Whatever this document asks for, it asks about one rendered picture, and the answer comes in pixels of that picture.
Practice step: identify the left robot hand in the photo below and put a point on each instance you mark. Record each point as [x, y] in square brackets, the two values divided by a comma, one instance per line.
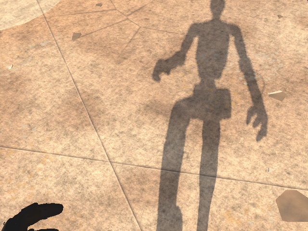
[31, 215]

